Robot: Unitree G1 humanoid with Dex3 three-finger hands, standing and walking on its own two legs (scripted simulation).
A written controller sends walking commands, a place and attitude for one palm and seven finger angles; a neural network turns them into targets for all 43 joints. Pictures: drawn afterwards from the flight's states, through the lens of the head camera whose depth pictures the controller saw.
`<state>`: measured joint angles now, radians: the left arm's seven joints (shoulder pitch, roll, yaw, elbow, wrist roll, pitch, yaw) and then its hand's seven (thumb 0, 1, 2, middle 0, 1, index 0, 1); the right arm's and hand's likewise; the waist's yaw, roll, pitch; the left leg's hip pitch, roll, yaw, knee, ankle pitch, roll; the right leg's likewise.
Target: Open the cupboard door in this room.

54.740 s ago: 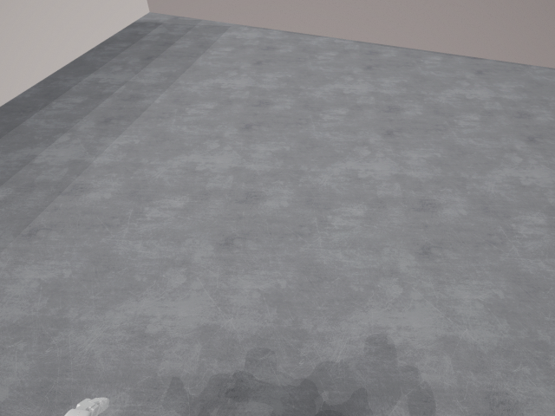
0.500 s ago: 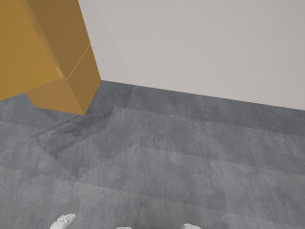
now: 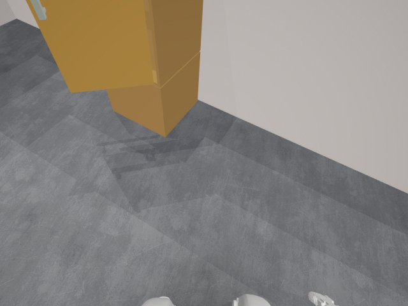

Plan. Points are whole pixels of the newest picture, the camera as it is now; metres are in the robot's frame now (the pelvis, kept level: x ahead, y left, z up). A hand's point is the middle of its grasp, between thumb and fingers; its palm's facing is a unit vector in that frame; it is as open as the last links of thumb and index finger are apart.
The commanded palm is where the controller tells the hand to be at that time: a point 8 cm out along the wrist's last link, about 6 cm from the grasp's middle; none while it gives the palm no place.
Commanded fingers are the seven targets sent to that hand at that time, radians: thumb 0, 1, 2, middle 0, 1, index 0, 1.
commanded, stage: turn to face it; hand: left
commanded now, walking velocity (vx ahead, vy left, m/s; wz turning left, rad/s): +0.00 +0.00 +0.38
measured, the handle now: out of the picture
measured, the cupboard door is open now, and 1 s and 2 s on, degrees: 43 43 43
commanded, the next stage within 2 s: take the last steps up to it in 0.34 s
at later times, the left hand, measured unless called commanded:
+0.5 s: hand out of the picture +0.02 +0.15 -0.15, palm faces +0.22 -0.95 -0.22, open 7.3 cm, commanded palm none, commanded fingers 0.00 0.90 0.90 -0.20 -0.30 -0.20 -0.30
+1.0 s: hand out of the picture +0.11 +0.20 -0.15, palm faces +0.32 -0.92 -0.22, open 7.4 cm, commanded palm none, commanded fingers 0.00 0.90 0.90 -0.20 -0.30 -0.20 -0.30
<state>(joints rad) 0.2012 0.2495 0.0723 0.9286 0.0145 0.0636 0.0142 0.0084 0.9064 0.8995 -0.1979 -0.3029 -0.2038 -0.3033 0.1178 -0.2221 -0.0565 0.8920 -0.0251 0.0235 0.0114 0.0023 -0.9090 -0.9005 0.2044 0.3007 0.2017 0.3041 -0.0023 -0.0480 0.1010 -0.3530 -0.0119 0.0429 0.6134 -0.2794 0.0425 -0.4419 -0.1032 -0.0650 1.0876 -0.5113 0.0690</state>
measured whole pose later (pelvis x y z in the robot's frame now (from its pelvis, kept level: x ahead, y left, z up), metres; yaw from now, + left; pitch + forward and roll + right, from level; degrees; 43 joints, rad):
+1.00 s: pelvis +0.09 +0.00 +0.00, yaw +17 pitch -1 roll +0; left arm 0.20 0.16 0.05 0.98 0.02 -0.05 -0.01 0.00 0.91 0.90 -0.19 -0.30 -0.20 -0.30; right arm 0.34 -0.18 -0.04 1.10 -0.02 0.01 0.01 0.00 -0.91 -0.90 0.21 0.30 0.20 0.30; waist 0.00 0.04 0.06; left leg -0.25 -0.02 0.02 0.84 -0.48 0.03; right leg -0.31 -0.07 -0.13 0.61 -0.29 -0.02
